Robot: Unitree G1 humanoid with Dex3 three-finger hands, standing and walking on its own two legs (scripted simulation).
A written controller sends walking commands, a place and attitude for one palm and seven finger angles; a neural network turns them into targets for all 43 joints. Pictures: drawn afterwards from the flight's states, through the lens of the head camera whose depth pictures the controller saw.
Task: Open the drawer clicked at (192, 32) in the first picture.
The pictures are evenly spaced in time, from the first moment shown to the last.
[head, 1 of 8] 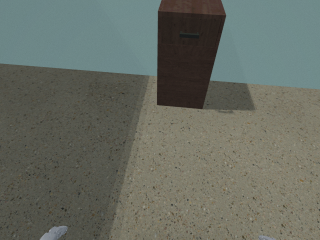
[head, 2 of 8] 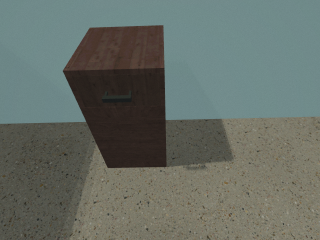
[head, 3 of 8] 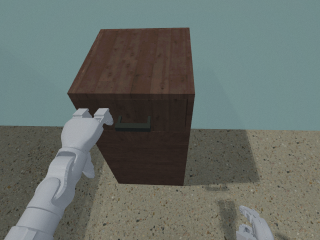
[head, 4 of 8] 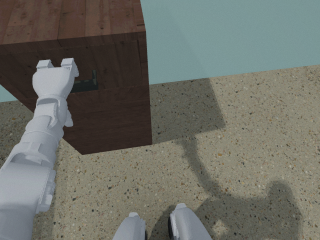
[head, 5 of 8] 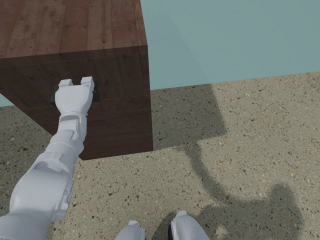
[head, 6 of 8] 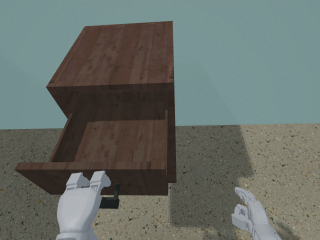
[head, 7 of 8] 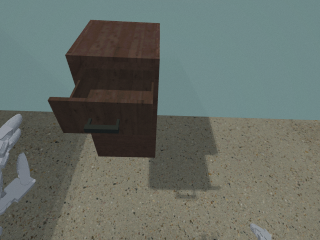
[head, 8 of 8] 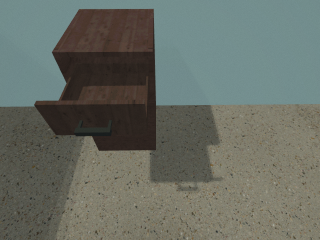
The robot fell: no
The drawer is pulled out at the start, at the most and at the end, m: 0.00 0.30 0.28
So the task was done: yes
